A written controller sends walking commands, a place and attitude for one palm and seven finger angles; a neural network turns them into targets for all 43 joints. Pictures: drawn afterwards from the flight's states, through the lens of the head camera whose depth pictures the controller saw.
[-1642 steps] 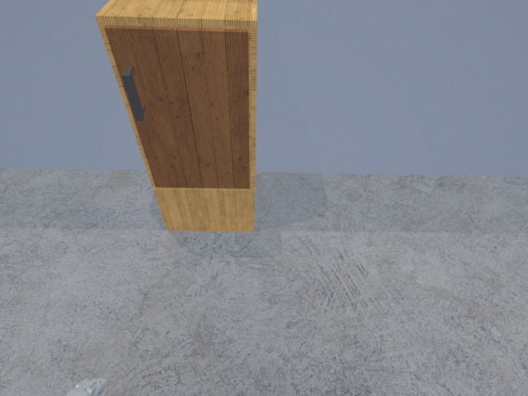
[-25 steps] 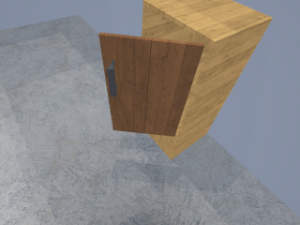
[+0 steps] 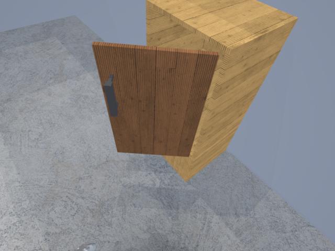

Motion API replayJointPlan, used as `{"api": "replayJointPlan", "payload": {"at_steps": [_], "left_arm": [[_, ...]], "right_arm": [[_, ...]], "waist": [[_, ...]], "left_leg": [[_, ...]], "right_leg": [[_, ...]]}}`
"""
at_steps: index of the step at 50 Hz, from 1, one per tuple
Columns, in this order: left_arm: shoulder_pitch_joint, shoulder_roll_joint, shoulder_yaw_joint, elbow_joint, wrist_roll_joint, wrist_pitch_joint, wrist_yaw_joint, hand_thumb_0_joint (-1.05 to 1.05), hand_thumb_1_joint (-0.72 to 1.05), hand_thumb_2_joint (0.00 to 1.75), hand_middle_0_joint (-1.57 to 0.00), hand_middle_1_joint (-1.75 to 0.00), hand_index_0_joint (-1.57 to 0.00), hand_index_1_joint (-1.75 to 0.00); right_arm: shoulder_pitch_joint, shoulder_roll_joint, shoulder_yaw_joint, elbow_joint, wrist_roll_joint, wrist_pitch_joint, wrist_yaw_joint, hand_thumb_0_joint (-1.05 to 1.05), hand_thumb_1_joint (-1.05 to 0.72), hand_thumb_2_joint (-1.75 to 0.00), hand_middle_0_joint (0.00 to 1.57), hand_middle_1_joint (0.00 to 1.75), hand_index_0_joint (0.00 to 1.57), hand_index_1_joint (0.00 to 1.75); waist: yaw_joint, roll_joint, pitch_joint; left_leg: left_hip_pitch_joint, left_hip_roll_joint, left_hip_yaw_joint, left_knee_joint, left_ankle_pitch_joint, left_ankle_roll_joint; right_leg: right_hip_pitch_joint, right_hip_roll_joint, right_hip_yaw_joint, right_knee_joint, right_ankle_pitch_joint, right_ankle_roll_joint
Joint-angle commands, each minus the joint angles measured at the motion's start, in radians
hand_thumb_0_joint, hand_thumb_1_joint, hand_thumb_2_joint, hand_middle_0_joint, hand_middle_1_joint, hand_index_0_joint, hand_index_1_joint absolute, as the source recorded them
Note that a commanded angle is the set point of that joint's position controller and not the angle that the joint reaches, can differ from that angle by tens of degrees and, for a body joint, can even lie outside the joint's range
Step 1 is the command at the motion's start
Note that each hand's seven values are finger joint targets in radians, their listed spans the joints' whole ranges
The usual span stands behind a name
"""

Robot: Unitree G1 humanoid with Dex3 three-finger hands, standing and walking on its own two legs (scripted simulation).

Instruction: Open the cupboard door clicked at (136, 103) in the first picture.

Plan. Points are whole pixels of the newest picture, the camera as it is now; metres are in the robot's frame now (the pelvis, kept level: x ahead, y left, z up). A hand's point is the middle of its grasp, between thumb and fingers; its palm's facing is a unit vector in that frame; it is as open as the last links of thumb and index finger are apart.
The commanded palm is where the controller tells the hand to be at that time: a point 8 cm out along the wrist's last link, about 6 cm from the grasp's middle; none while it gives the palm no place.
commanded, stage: come to a stop and stand still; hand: left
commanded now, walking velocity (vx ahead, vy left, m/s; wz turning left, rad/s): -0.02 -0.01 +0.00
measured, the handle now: (112, 95) +0.58 +0.21 -0.02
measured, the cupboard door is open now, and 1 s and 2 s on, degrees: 48 48 48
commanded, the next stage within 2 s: look again from close up in 1.60 s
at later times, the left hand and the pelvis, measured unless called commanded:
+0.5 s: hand out of the picture -0.05 +0.20 -0.16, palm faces +0.01 -0.96 -0.29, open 7.4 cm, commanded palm none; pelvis -0.08 +0.00 -0.01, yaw -2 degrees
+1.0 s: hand out of the picture -0.19 +0.13 -0.17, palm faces +0.07 -0.97 -0.22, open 7.4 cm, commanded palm none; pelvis -0.17 -0.04 +0.00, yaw -1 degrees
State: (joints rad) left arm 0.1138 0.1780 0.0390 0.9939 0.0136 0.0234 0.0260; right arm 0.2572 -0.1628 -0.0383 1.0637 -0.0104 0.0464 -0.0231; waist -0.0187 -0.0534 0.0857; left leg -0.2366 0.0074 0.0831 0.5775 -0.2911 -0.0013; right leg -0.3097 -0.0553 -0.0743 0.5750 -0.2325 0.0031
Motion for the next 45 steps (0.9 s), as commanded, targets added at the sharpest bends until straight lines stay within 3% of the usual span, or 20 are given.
{"api": "replayJointPlan", "payload": {"at_steps": [1,5,6,7,8,9,10,11,13,15,18,20,22,28,32,37,40,41,43,45], "left_arm": [[0.037,0.095,0.027,-0.059,-0.004,0.023,0.009,0.00,0.90,0.90,-0.20,-0.30,-0.20,-0.30],[0.070,0.077,0.027,-0.037,0.002,0.030,-0.001,0.00,0.90,0.90,-0.20,-0.30,-0.20,-0.30],[0.172,0.103,-0.003,0.007,-0.012,-0.006,0.036,0.00,0.90,0.90,-0.20,-0.30,-0.20,-0.30],[0.157,0.128,0.000,-0.061,-0.006,-0.020,0.035,0.00,0.90,0.90,-0.20,-0.30,-0.20,-0.30],[0.173,0.126,0.005,-0.049,0.004,-0.035,0.026,0.00,0.90,0.90,-0.20,-0.30,-0.20,-0.30],[0.153,0.142,0.011,-0.042,0.010,-0.053,0.028,0.00,0.90,0.90,-0.20,-0.30,-0.20,-0.30],[0.165,0.156,0.012,-0.052,0.009,-0.061,0.030,0.00,0.90,0.90,-0.20,-0.30,-0.20,-0.30],[0.149,0.156,0.005,-0.062,0.006,-0.058,0.027,0.00,0.90,0.90,-0.20,-0.30,-0.20,-0.30],[0.131,0.112,-0.005,-0.073,0.005,-0.039,0.023,0.00,0.90,0.90,-0.20,-0.30,-0.20,-0.30],[0.147,0.082,-0.010,-0.060,0.002,-0.016,0.027,0.00,0.90,0.90,-0.20,-0.30,-0.20,-0.30],[0.216,0.070,-0.016,-0.034,0.012,-0.017,0.014,0.00,0.90,0.90,-0.20,-0.30,-0.20,-0.30],[0.180,0.121,-0.020,-0.049,0.013,-0.026,0.010,0.00,0.90,0.90,-0.20,-0.30,-0.20,-0.30],[0.129,0.154,-0.008,-0.076,0.011,-0.018,0.010,0.00,0.90,0.90,-0.20,-0.30,-0.20,-0.30],[0.174,0.132,-0.001,-0.091,0.010,-0.014,0.009,0.00,0.90,0.90,-0.20,-0.30,-0.20,-0.30],[0.262,0.089,0.005,-0.061,0.008,-0.013,0.002,0.00,0.90,0.90,-0.20,-0.30,-0.20,-0.30],[0.393,0.029,0.011,-0.001,0.010,-0.003,-0.010,0.00,0.90,0.90,-0.20,-0.30,-0.20,-0.30],[0.456,0.012,0.012,0.027,0.014,-0.003,-0.010,0.00,0.90,0.90,-0.20,-0.30,-0.20,-0.30],[0.453,0.027,0.014,0.024,0.019,-0.006,-0.008,0.00,0.90,0.90,-0.20,-0.30,-0.20,-0.30],[0.300,0.139,0.031,-0.043,0.021,-0.010,0.008,0.00,0.90,0.90,-0.20,-0.30,-0.20,-0.30],[0.047,0.141,0.039,-0.110,0.015,-0.011,0.022,0.00,0.90,0.90,-0.20,-0.30,-0.20,-0.30]], "right_arm": [[0.023,-0.168,-0.031,-0.066,-0.018,-0.021,-0.010,0.00,-0.90,-0.90,0.20,0.30,0.20,0.30],[-0.025,-0.145,-0.015,-0.088,-0.023,-0.036,-0.025,0.00,-0.90,-0.90,0.20,0.30,0.20,0.30],[-0.097,-0.218,-0.033,-0.112,0.004,-0.052,-0.008,0.00,-0.90,-0.90,0.20,0.30,0.20,0.30],[-0.065,-0.120,-0.017,-0.167,-0.009,-0.051,0.006,0.00,-0.90,-0.90,0.20,0.30,0.20,0.30],[-0.070,-0.113,-0.011,-0.186,-0.012,-0.051,0.009,0.00,-0.90,-0.90,0.20,0.30,0.20,0.30],[0.020,-0.087,-0.011,-0.179,-0.010,-0.059,0.003,0.00,-0.90,-0.90,0.20,0.30,0.20,0.30],[0.074,-0.094,-0.016,-0.178,-0.006,-0.067,0.000,0.00,-0.90,-0.90,0.20,0.30,0.20,0.30],[0.098,-0.103,-0.019,-0.184,0.000,-0.074,0.000,0.00,-0.90,-0.90,0.20,0.30,0.20,0.30],[0.099,-0.147,-0.029,-0.181,-0.002,-0.076,0.000,0.00,-0.90,-0.90,0.20,0.30,0.20,0.30],[0.067,-0.178,-0.036,-0.181,-0.008,-0.065,-0.005,0.00,-0.90,-0.90,0.20,0.30,0.20,0.30],[-0.055,-0.136,-0.022,-0.208,-0.009,-0.051,0.004,0.00,-0.90,-0.90,0.20,0.30,0.20,0.30],[-0.033,-0.099,-0.019,-0.213,-0.007,-0.035,0.013,0.00,-0.90,-0.90,0.20,0.30,0.20,0.30],[0.034,-0.104,-0.023,-0.188,-0.010,-0.025,0.017,0.00,-0.90,-0.90,0.20,0.30,0.20,0.30],[0.099,-0.102,-0.011,-0.154,-0.019,-0.037,0.017,0.00,-0.90,-0.90,0.20,0.30,0.20,0.30],[0.068,-0.132,-0.012,-0.155,-0.025,-0.045,0.013,0.00,-0.90,-0.90,0.20,0.30,0.20,0.30],[-0.004,-0.147,-0.023,-0.148,-0.021,-0.037,0.009,0.00,-0.90,-0.90,0.20,0.30,0.20,0.30],[-0.038,-0.137,-0.028,-0.150,-0.020,-0.028,0.010,0.00,-0.90,-0.90,0.20,0.30,0.20,0.30],[-0.035,-0.117,-0.028,-0.150,-0.019,-0.020,0.012,0.00,-0.90,-0.90,0.20,0.30,0.20,0.30],[0.043,-0.056,-0.036,-0.154,-0.013,0.017,0.014,0.00,-0.90,-0.90,0.20,0.30,0.20,0.30],[0.192,-0.078,-0.046,-0.073,-0.023,0.028,0.017,0.00,-0.90,-0.90,0.20,0.30,0.20,0.30]], "waist": [[0.024,0.289,-0.066],[0.038,0.201,-0.015],[0.054,0.345,-0.105],[0.064,0.298,-0.111],[0.071,0.232,-0.118],[0.007,0.119,-0.182],[-0.005,0.044,-0.246],[-0.027,0.075,-0.266],[-0.026,0.234,-0.252],[-0.005,0.125,-0.181],[0.052,0.047,-0.052],[0.003,-0.060,0.016],[-0.030,-0.094,0.053],[-0.017,0.002,0.057],[0.029,0.115,0.004],[0.085,0.234,-0.072],[0.111,0.156,-0.085],[0.109,0.048,-0.051],[0.028,-0.263,0.005],[-0.088,-0.165,-0.029]], "left_leg": [[-0.098,0.299,-0.271,-0.307,0.334,0.154],[-0.062,0.264,-0.234,-0.294,0.317,0.179],[0.058,0.242,-0.126,-0.045,0.706,0.123],[0.003,0.197,-0.112,-0.019,0.534,0.099],[0.022,0.145,-0.072,0.016,0.390,0.068],[0.014,0.113,-0.070,0.066,0.402,0.038],[0.041,0.089,-0.058,0.067,0.375,0.029],[0.096,0.083,-0.056,0.007,0.420,0.026],[0.178,0.211,-0.195,-0.072,0.746,0.091],[0.141,0.274,-0.229,-0.119,0.633,0.162],[-0.099,0.152,-0.142,-0.146,0.001,0.095],[-0.059,0.041,-0.064,-0.068,-0.168,0.035],[0.012,0.030,-0.062,-0.032,-0.170,0.027],[-0.068,0.060,-0.130,-0.148,-0.223,0.044],[-0.208,0.108,-0.212,-0.292,-0.361,0.063],[-0.360,0.150,-0.212,-0.374,-0.418,0.084],[-0.409,0.131,-0.163,-0.292,-0.409,0.076],[-0.392,0.064,-0.107,-0.165,-0.393,0.046],[-0.209,-0.053,-0.046,0.414,-0.160,-0.007],[-0.083,-0.042,-0.109,0.715,-0.050,0.009]], "right_leg": [[0.043,0.027,0.033,0.196,-0.237,0.002],[-0.046,0.030,0.101,0.326,-0.268,-0.014],[-0.100,-0.035,0.116,0.258,-0.221,-0.027],[-0.046,-0.002,0.093,0.085,-0.139,-0.029],[-0.014,-0.016,0.141,-0.022,0.057,-0.039],[0.056,-0.076,0.213,-0.011,0.309,-0.067],[0.099,-0.110,0.233,0.028,0.531,-0.088],[0.094,-0.100,0.175,0.056,0.544,-0.074],[-0.001,0.032,0.055,0.129,0.024,0.001],[-0.053,0.043,0.054,0.173,-0.290,0.005],[0.025,0.008,0.120,-0.042,-0.110,-0.025],[-0.140,-0.077,0.271,-0.171,-0.273,-0.077],[-0.299,-0.086,0.288,-0.245,-0.516,-0.088],[-0.247,-0.016,0.194,-0.166,-0.438,-0.056],[-0.057,0.044,0.120,-0.051,-0.301,-0.042],[0.152,0.083,0.015,0.171,-0.177,-0.037],[0.221,0.065,0.043,0.117,-0.186,-0.044],[0.141,0.017,0.152,-0.031,-0.313,-0.063],[-0.305,-0.288,0.628,-0.515,-0.796,-0.188],[-0.467,-0.223,0.501,-0.483,-0.546,-0.167]]}}
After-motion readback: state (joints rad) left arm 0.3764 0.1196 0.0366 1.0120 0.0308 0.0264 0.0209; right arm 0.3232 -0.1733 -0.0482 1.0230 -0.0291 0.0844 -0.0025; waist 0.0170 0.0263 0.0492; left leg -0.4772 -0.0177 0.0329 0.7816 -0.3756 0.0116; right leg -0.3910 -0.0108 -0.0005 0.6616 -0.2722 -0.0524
